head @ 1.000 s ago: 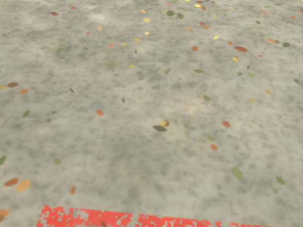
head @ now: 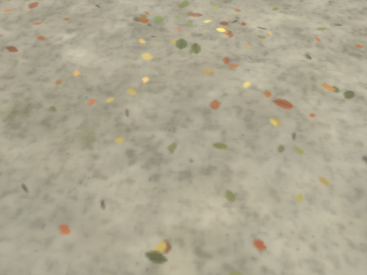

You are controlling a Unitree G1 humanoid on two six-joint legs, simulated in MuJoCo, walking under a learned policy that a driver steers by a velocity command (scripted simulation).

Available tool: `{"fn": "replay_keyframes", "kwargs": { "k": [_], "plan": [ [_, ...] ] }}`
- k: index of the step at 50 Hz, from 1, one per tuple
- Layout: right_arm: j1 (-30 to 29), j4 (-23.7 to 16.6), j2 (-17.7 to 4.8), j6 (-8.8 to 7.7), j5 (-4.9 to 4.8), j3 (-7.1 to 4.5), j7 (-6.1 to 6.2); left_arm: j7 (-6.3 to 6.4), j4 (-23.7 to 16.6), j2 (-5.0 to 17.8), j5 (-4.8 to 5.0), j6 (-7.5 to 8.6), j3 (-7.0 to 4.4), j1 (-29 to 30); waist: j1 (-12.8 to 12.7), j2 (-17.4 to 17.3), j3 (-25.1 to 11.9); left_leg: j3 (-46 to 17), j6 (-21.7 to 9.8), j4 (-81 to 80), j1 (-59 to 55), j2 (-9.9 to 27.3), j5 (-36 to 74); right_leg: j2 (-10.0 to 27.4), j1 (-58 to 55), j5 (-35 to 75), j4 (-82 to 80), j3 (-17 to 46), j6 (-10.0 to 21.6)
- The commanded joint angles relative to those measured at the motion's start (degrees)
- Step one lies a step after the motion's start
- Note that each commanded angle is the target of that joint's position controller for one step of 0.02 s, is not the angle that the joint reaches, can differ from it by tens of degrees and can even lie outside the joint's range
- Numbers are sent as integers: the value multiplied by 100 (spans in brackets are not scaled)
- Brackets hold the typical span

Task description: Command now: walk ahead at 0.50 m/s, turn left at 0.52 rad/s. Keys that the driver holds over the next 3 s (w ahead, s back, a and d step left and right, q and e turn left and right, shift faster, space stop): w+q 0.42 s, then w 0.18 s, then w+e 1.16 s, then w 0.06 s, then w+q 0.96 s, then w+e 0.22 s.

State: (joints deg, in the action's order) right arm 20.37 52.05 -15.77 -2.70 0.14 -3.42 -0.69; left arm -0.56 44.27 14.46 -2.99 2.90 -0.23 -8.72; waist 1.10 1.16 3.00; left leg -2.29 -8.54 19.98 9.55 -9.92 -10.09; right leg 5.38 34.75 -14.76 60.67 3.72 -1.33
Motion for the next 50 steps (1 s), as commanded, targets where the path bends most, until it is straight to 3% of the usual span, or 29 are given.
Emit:
{"fn": "replay_keyframes", "kwargs": {
  "k": [1,4,8,10,12,13,14,15,16,17,18,19,21,24,29,32,34,36,37,38,39,40,41,42,43,44,45,50],
  "plan": [
    [180,-311,-836,-99,-30,-198,31,-19,-421,445,6,-53,-74,228,-23,-279,22,-1370,-657,-874,329,1383,1772,-57,33,708,-893,-384,-217],
    [546,-269,-856,-50,-30,-228,50,-47,-613,422,59,-40,-39,810,290,-431,-106,-1427,-405,-619,-190,1308,2039,-195,128,1318,-1702,-393,-223],
    [767,-299,-909,-3,67,-257,100,-56,-849,488,117,38,-8,1343,488,-528,-146,-1746,-364,-204,-792,1460,2505,-423,102,1246,-2393,-347,-114],
    [542,-408,-991,-8,96,-285,147,-45,-845,623,135,93,-40,1127,285,-592,-181,-1960,-223,35,-768,1569,2542,-504,-491,1003,-2867,-204,14],
    [151,-540,-1113,-53,100,-312,125,32,-547,899,152,162,-157,127,-217,-562,-546,-1987,4,841,-420,1420,3111,-728,-1971,621,-3270,-231,215],
    [71,-561,-1031,-108,36,-285,62,106,-375,1112,100,243,-242,-639,-627,-223,-987,-1691,144,1933,-19,1063,2810,-396,-3119,670,-3581,16,405],
    [172,-749,-535,-173,-30,-145,37,216,-349,1526,-32,265,-349,-1584,-891,491,-1896,-1136,245,3525,665,734,913,1086,-4410,-576,-3709,1439,680],
    [882,-919,-263,-131,-139,-86,31,219,-368,1918,-42,147,-464,-1287,-342,1862,-2224,-538,389,4674,2299,4,-2369,2148,-5172,-984,-4455,4033,1337],
    [704,-666,-752,-7,69,-131,98,182,-430,1319,37,76,-407,-912,-253,688,-1415,-512,358,5165,2807,639,-1882,1932,-4468,-1712,-4453,3823,1305],
    [270,-689,-795,19,115,-155,38,156,-489,844,90,75,-294,-610,-273,117,-766,-442,390,5053,2730,810,-1299,1608,-3733,-1362,-4543,2833,1167],
    [88,-733,-679,36,110,-141,-11,130,-455,660,70,88,-245,-460,-193,34,-458,-367,449,4868,2599,974,-1008,1332,-3262,-508,-4678,2057,1056],
    [-21,-757,-620,87,171,-141,-66,139,-380,618,85,122,-231,-523,-164,264,-318,-309,496,4722,2505,1109,-913,1125,-3001,83,-4762,1486,970],
    [-22,-795,-508,204,203,-115,-159,110,-229,615,141,227,-244,-694,-90,521,-294,-205,560,4684,2382,1168,-763,934,-2796,938,-4877,829,915],
    [-398,-964,-357,239,215,-60,-230,39,-42,645,189,358,-278,-952,-79,441,-258,-270,607,4473,2717,1163,-402,929,-2860,1655,-5058,375,1071],
    [-1354,-1247,-175,169,214,86,-281,-18,243,620,196,350,-280,-1190,-200,419,-7,9,704,2848,2733,1126,521,638,-2848,2082,-5242,-448,1036],
    [-1993,-1430,-88,115,227,194,-311,-11,485,731,240,305,-294,-1551,-355,424,58,510,645,1867,2233,1160,594,655,-2903,2345,-5203,-494,1042],
    [-2156,-1483,-141,74,220,209,-264,-4,645,834,233,251,-316,-1775,-385,432,81,610,558,1515,2049,1131,352,793,-3200,2784,-4982,-302,1071],
    [-1936,-1419,-234,8,222,188,-188,18,744,968,211,189,-349,-1795,-228,450,-23,627,434,1187,1583,975,-24,865,-3423,3599,-4492,-193,1038],
    [-1428,-1247,-316,-47,244,143,-136,24,788,1001,229,163,-355,-1769,34,374,-268,644,345,831,887,836,-5,759,-3416,4147,-3862,-259,966],
    [-555,-932,-505,-126,319,58,-63,19,797,904,271,155,-321,-1762,401,144,-796,555,209,575,-389,883,226,483,-2997,3943,-2833,-453,853],
    [449,-770,-979,-171,444,-75,38,0,551,620,305,183,-233,-1651,789,-464,-1588,-781,-60,458,-1882,2205,-359,171,-1886,2046,-1240,-633,727],
    [545,-779,-1514,-117,408,-199,102,-2,398,-46,407,154,-105,-2272,465,-1647,-2210,-3092,-647,-49,-3080,3768,-324,-712,-50,-1729,502,-758,553],
    [365,-801,-1171,-59,192,-173,109,74,549,704,266,56,-314,-1897,579,-720,-1763,-3013,-635,-245,-2381,3537,-708,-502,287,-1471,941,-139,620],
    [-144,-806,-753,-80,160,-43,101,42,469,654,277,55,-347,-1550,319,-626,-875,-2102,-446,-439,-1618,3189,-546,-272,362,-946,831,-44,654],
    [-438,-801,-441,-130,144,31,73,17,500,501,289,47,-331,-1458,154,-611,-476,-1462,-259,-696,-1005,2902,-108,-120,178,-592,566,-91,619],
    [-571,-783,-277,-179,135,72,79,-7,568,462,229,-17,-355,-1457,22,-691,-272,-988,-80,-848,-631,2678,185,-43,-24,-412,406,-115,566],
    [-630,-740,-187,-218,114,94,100,-51,622,384,160,-102,-358,-1574,-122,-757,-184,-621,20,-962,-351,2520,428,-15,-222,-287,363,-140,498],
    [-274,-484,-286,-396,68,17,134,-200,359,155,114,-264,-382,-904,-221,-561,-17,259,-50,-1241,-376,2494,1222,60,365,535,217,-231,359]
  ]
}}
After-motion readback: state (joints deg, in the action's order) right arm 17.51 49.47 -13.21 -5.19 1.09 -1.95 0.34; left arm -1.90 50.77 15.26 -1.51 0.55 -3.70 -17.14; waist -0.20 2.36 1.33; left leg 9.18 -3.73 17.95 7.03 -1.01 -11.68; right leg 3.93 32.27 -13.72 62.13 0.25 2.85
